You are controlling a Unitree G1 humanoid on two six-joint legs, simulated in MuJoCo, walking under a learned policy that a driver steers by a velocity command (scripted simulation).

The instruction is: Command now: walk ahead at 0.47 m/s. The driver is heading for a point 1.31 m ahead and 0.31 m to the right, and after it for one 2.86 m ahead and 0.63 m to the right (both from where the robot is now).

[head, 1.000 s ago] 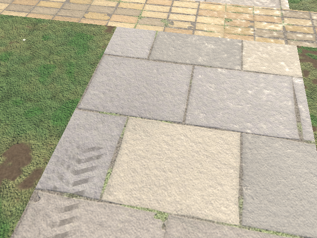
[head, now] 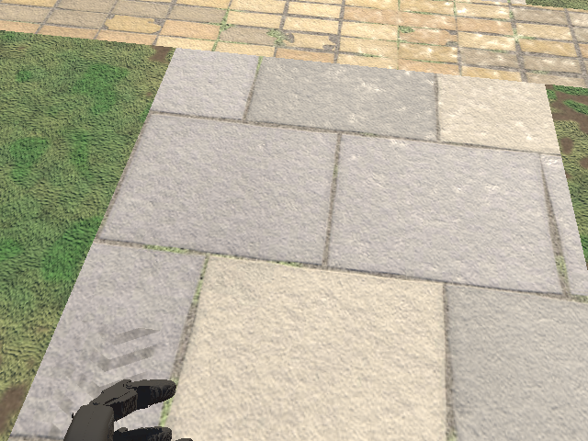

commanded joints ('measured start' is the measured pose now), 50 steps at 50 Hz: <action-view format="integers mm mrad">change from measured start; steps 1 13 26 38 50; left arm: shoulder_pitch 485 339 490 419 79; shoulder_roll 263 152 215 92 54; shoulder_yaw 95 39 60 52 39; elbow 77 122 157 95 -66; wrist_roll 9 38 12 -3 15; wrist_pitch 8 -18 33 51 47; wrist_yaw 24 35 58 60 2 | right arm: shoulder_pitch -61 -312 -538 -318 -186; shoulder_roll -150 -108 -153 -146 -195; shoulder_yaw -21 -43 -40 -48 -64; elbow -78 -211 -303 -181 -135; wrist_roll -17 2 20 -25 -7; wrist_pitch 0 -5 -38 -54 -15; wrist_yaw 4 -7 58 39 -10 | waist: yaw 298 56 80 96 5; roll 87 -34 -77 89 43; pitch -274 17 -6 -44 80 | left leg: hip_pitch -430 -894 -719 -386 -128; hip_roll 134 170 28 226 275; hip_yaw -5 -103 -5 -102 134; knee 682 804 263 -92 -70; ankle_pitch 919 353 386 483 620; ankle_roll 61 17 76 184 142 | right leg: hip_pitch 774 308 618 -80 -229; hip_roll -145 -218 -266 -145 -103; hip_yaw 207 237 154 205 75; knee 40 -451 -218 609 145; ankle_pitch -62 -60 231 -140 59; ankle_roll -111 -144 -40 70 56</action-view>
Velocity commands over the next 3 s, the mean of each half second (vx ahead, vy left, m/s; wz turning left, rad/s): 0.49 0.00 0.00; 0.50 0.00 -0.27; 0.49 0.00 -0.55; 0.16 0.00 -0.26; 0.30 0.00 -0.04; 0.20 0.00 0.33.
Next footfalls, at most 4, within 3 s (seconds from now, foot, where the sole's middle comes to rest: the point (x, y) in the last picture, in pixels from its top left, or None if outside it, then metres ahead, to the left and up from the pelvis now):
0.02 right None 0.20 -0.10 -0.75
0.56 left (216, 415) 0.50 0.15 -0.75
1.14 right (324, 296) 0.78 -0.12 -0.75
1.60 left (292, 195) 1.12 -0.06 -0.75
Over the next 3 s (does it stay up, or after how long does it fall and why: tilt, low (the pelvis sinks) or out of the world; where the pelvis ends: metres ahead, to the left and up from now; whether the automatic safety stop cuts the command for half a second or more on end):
stays up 1.19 -0.31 0.03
